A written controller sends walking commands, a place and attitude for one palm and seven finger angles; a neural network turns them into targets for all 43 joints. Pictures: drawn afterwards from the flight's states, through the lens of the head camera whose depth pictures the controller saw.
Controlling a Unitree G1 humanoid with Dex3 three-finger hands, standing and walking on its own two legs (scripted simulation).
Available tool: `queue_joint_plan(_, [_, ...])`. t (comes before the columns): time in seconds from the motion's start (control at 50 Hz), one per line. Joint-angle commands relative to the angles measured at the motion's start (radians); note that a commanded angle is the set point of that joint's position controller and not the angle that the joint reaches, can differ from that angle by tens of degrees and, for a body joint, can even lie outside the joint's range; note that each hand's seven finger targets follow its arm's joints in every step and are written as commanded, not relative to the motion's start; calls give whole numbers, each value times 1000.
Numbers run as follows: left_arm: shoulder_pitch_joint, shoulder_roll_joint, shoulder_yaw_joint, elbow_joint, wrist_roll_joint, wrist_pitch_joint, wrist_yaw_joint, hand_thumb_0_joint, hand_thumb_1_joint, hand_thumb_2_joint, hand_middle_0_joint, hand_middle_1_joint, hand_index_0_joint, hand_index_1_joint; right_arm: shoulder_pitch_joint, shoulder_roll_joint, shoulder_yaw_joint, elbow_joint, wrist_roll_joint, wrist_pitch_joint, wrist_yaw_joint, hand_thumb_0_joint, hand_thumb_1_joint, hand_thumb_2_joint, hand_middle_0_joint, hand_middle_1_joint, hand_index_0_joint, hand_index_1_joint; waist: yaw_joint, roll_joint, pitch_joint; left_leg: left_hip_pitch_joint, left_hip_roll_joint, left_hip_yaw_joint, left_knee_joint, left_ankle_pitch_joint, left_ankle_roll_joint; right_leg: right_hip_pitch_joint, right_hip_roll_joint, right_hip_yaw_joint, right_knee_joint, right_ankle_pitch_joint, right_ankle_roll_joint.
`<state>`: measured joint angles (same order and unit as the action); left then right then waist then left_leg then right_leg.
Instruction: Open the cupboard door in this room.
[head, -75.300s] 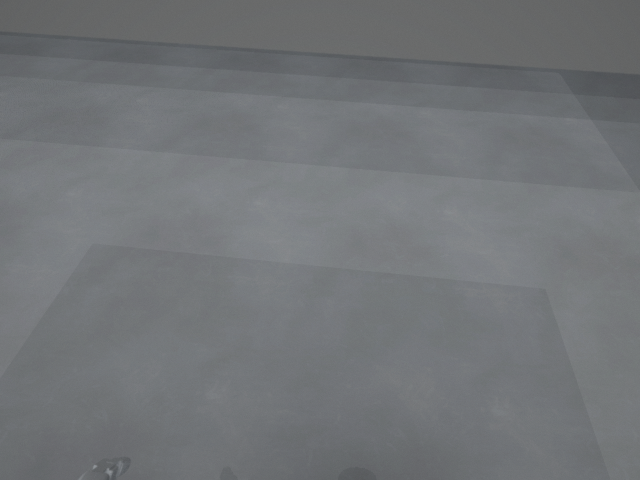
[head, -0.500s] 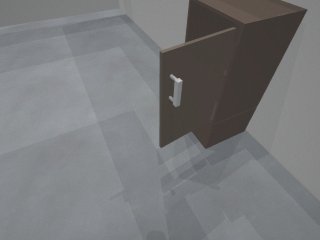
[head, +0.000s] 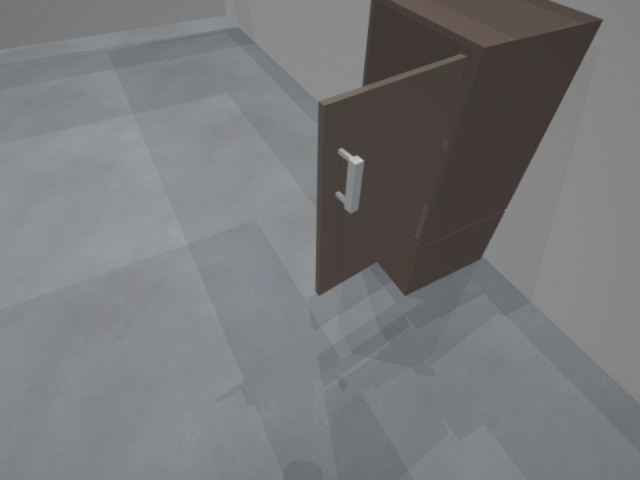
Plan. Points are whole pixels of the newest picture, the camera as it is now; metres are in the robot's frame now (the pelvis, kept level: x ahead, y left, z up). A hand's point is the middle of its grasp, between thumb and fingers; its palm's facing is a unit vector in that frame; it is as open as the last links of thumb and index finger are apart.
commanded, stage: look to check the result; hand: left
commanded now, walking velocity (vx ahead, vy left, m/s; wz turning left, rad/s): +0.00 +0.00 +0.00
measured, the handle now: (347, 180) +0.68 -0.02 -0.04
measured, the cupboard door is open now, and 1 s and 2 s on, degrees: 97 97 97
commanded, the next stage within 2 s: stand and wait in 0.42 s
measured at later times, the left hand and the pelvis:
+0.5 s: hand out of the picture +0.00 +0.17 -0.18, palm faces +0.03 -0.98 -0.17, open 7.4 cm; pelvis +0.01 +0.01 +0.00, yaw +0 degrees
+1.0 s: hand out of the picture +0.01 +0.17 -0.18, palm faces +0.03 -0.98 -0.18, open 7.4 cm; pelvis +0.02 +0.00 +0.00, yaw +0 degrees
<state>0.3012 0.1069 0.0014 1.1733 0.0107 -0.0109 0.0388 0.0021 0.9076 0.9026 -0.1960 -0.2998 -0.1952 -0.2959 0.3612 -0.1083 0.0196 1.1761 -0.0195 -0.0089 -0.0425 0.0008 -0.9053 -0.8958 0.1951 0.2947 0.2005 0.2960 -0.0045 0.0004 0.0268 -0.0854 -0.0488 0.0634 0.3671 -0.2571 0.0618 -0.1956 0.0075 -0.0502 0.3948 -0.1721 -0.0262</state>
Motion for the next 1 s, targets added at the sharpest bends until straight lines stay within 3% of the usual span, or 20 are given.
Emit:
queue_joint_plan(0.0, [69,86,13,-20,-2,-5,3,0,900,900,-200,-300,-200,-300,83,-70,-9,-14,3,-10,-8,0,-900,-900,200,300,200,300,3,9,94,-131,146,-129,-106,71,-14,23,-106,112,-56,42,-19])
queue_joint_plan(0.2, [65,81,14,-22,-1,-3,3,0,900,900,-200,-300,-200,-300,83,-73,-13,-19,3,-15,-11,0,-900,-900,200,300,200,300,0,15,80,-115,152,-138,-107,105,-14,18,-103,106,-36,62,-14])
queue_joint_plan(0.54, [59,82,19,-27,-2,1,5,0,900,900,-200,-300,-200,-300,79,-85,-14,-18,3,-20,-17,0,-900,-900,200,300,200,300,-2,20,59,-60,162,-135,-88,272,-27,11,-98,99,0,99,-10])
queue_joint_plan(0.58, [59,88,19,-29,-1,-1,6,0,900,900,-200,-300,-200,-300,76,-88,-15,-19,6,-19,-17,0,-900,-900,200,300,200,300,0,-6,53,-58,160,-133,-76,277,-21,21,-99,101,-5,113,-12])
queue_joint_plan(0.8, [49,92,16,-30,-2,-3,4,0,900,900,-200,-300,-200,-300,64,-84,-15,-12,4,-15,-12,0,-900,-900,200,300,200,300,-3,10,68,-67,148,-123,-82,211,-18,29,-108,108,-25,110,-15])
queue_joint_plan(0.98, [49,100,16,-33,-2,-8,4,0,900,900,-200,-300,-200,-300,55,-95,-16,-16,6,-16,-13,0,-900,-900,200,300,200,300,-1,3,54,-45,150,-115,-74,247,-17,40,-109,106,-31,147,-19])
